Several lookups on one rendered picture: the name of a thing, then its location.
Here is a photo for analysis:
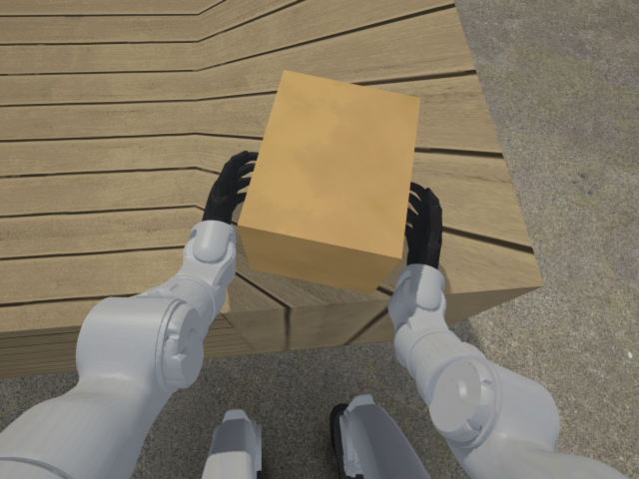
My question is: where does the left robot upper arm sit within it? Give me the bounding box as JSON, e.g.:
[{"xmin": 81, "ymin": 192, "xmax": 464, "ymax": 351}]
[{"xmin": 0, "ymin": 297, "xmax": 204, "ymax": 479}]

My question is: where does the robot right foot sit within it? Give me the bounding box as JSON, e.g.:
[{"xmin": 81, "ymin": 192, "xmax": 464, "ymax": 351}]
[{"xmin": 329, "ymin": 403, "xmax": 363, "ymax": 479}]

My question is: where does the pedestal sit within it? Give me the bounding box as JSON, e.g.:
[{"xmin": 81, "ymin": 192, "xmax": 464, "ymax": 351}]
[{"xmin": 0, "ymin": 0, "xmax": 544, "ymax": 379}]

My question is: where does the right robot thigh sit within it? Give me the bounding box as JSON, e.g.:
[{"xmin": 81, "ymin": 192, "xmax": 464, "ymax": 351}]
[{"xmin": 339, "ymin": 404, "xmax": 431, "ymax": 479}]

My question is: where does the right robot forearm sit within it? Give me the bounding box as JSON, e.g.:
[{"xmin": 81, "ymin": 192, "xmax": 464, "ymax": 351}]
[{"xmin": 387, "ymin": 263, "xmax": 488, "ymax": 408}]

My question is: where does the left robot forearm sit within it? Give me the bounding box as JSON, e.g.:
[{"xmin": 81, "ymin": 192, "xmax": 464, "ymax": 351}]
[{"xmin": 76, "ymin": 221, "xmax": 236, "ymax": 375}]

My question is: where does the right robot hand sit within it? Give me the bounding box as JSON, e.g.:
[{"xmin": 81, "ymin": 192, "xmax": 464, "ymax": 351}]
[{"xmin": 404, "ymin": 182, "xmax": 442, "ymax": 269}]

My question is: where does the right robot upper arm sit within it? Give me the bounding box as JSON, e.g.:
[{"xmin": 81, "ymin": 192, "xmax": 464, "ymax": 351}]
[{"xmin": 429, "ymin": 356, "xmax": 629, "ymax": 479}]

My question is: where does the carton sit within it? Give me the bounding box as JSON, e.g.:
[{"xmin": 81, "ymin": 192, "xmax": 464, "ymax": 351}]
[{"xmin": 238, "ymin": 70, "xmax": 420, "ymax": 294}]

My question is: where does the left robot hand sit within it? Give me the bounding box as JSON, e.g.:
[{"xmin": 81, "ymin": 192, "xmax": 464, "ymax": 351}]
[{"xmin": 202, "ymin": 151, "xmax": 259, "ymax": 225}]

